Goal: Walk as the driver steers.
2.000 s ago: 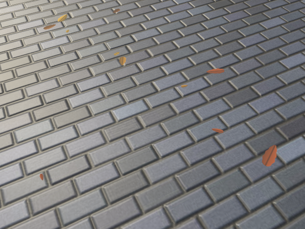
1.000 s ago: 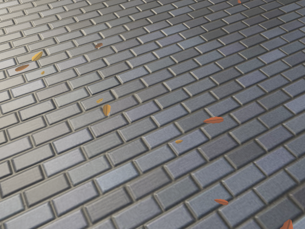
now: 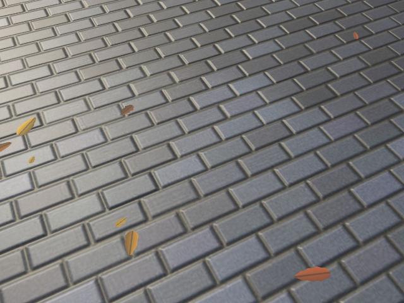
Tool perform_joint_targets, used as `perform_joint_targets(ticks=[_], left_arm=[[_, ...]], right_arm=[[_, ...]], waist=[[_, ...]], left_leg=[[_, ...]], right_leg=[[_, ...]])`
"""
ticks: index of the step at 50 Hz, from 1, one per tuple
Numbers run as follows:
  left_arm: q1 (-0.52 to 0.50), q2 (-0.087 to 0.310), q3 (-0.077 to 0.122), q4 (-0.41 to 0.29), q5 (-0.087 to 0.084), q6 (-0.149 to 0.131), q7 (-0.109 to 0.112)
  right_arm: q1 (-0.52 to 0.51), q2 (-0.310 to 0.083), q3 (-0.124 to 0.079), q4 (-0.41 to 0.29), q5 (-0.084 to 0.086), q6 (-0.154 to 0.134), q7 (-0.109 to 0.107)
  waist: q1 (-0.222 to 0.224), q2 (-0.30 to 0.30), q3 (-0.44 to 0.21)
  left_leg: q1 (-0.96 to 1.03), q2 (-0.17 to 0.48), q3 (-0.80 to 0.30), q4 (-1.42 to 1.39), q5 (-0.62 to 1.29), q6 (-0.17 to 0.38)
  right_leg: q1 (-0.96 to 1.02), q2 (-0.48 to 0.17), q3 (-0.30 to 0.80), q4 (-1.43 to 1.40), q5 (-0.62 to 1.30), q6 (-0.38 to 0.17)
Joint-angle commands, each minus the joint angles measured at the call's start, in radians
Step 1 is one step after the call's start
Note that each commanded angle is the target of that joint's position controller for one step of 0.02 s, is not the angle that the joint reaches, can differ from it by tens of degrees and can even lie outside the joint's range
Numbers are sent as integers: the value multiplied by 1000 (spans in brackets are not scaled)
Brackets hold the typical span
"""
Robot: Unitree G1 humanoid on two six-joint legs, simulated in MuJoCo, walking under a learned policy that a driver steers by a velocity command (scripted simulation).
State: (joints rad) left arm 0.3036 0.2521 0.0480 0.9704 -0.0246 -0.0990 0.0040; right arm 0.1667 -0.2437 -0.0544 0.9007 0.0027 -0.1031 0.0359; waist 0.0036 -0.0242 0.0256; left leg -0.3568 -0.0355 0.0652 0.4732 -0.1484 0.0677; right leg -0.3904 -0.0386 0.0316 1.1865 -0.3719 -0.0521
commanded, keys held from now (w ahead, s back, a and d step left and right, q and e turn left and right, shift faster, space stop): w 1.00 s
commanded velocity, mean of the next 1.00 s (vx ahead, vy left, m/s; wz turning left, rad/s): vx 0.50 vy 0.00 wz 0.00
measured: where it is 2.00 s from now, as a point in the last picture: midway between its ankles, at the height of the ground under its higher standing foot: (228, 142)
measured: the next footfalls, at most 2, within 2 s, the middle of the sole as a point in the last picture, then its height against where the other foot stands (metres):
right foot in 0.44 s outside the picture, level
left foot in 1.00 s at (181, 231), level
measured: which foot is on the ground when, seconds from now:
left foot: down 0.00-0.46, up 0.48-0.98, down 1.00-1.00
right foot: up 0.00-0.42, down 0.44-1.00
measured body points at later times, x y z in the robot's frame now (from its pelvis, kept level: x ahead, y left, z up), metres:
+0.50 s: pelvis +0.28 -0.05 -0.01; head +0.31 -0.06 +0.44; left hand +0.47 +0.19 -0.11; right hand +0.24 -0.32 -0.16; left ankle +0.09 +0.08 -0.68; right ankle +0.38 -0.15 -0.74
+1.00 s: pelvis +0.55 -0.02 -0.01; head +0.58 -0.02 +0.44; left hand +0.50 +0.24 -0.15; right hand +0.76 -0.25 -0.11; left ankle +0.69 +0.09 -0.74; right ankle +0.38 -0.15 -0.73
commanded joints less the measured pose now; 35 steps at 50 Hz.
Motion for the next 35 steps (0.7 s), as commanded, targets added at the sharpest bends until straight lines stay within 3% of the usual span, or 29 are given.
perform_joint_targets(ticks=[1,3,5,7,11,16,19,20,21,22,23,24,25,26,27,28,30,33,35], left_arm=[[26,70,27,-58,5,2,8],[12,55,29,-65,8,18,12],[-66,62,33,-93,17,23,14],[-136,57,33,-116,21,22,12],[-267,35,23,-151,15,13,-2],[-400,36,11,-201,4,2,-30],[-381,62,17,-212,1,-8,-46],[-324,85,27,-199,3,-10,-46],[-202,116,46,-163,6,-11,-42],[-16,172,71,-108,11,-10,-34],[140,273,95,-81,33,-7,-26],[159,235,81,-68,21,-2,-29],[87,169,58,-80,13,-3,-30],[-2,130,46,-103,15,-3,-27],[-75,103,36,-112,22,-5,-31],[-113,72,27,-115,30,-10,-34],[-110,68,25,-100,33,-14,-39],[-61,113,35,-74,32,-18,-24],[-25,121,36,-60,30,-13,-11]], right_arm=[[37,-72,-11,-23,-13,-14,3],[69,-98,-17,-2,-8,-18,-5],[103,-125,-23,12,-8,-15,-19],[137,-128,-22,24,-5,-7,-30],[194,-135,-20,46,4,0,-40],[273,-145,-25,90,11,20,-43],[257,-162,-35,97,15,33,-49],[234,-172,-38,92,15,36,-50],[207,-169,-37,86,16,40,-50],[197,-142,-25,73,9,42,-50],[286,-52,3,52,-5,29,-43],[314,-17,18,68,8,3,-34],[230,-120,-9,51,34,-17,-29],[145,-140,-14,25,47,-26,-29],[105,-130,-17,20,37,-23,-36],[106,-123,-26,23,23,-10,-43],[151,-74,-24,36,17,17,-46],[85,-73,-29,11,9,33,-52],[11,-74,-32,-12,2,31,-50]], waist=[[11,95,-78],[21,88,-44],[7,70,-14],[-10,67,-1],[-51,77,26],[-91,80,69],[-54,103,48],[-18,119,11],[50,118,-61],[124,90,-180],[117,-108,-352],[105,-247,-447],[107,-168,-318],[85,-108,-200],[51,-32,-116],[16,-33,-78],[-20,-53,-61],[-21,-32,-15],[-4,-26,1]], left_leg=[[207,265,-317,-293,116,163],[171,256,-262,-330,163,175],[188,258,-235,-351,198,178],[219,248,-204,-357,217,164],[249,217,-139,-365,198,130],[400,271,-141,-312,206,130],[462,305,-145,-235,341,108],[459,298,-134,-174,491,96],[432,261,-101,-39,642,76],[302,205,-62,184,601,44],[-70,77,-14,583,203,-21],[-287,-30,-123,806,-408,-39],[-387,40,-189,893,-386,-16],[-402,94,-158,875,-298,-2],[-361,138,-135,806,-215,-4],[-301,170,-139,738,-165,-4],[-222,187,-134,679,-123,-12],[-297,197,-126,559,-19,-39],[-352,196,-123,449,87,-53]], right_leg=[[-192,-110,48,-11,107,-5],[-213,-119,34,-70,142,9],[-290,-125,29,-165,229,30],[-336,-121,23,-273,330,42],[-302,-83,-14,-496,482,41],[-332,-54,-29,-629,425,24],[-257,-29,-41,-675,323,-14],[-156,0,-64,-684,297,-30],[20,36,-94,-704,308,-55],[301,-1,-50,-678,340,-95],[716,-265,335,-683,290,-228],[836,-379,701,-856,172,-314],[733,-339,606,-880,103,-258],[579,-302,453,-899,139,-218],[417,-260,342,-938,218,-195],[314,-219,266,-971,266,-174],[218,-191,200,-1025,299,-177],[204,-187,139,-1070,363,-192],[236,-181,112,-1080,387,-182]])
Keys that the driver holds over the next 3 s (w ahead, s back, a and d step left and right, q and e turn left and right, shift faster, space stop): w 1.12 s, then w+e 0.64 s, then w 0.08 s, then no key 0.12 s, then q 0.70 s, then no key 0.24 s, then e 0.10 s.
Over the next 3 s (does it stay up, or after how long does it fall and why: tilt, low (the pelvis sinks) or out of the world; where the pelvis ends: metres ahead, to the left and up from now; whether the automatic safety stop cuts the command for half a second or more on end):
stays up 1.22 -0.13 0.00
